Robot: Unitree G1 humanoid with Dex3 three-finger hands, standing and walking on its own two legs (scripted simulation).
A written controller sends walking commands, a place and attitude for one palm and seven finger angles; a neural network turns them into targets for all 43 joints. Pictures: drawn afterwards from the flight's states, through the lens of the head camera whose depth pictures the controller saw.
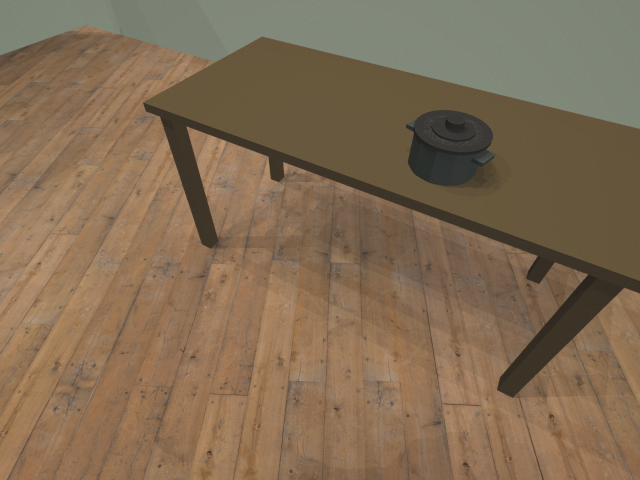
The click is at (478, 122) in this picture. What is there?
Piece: lid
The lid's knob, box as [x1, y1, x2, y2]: [445, 115, 465, 129]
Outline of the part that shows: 447,116 445,122 446,126 453,129 459,129 463,126 465,120 461,116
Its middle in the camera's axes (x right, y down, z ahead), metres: +0.31 -0.27 +0.89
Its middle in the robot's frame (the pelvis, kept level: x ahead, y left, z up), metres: +0.86 -0.27 +0.01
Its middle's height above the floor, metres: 0.78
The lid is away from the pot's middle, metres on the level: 0.00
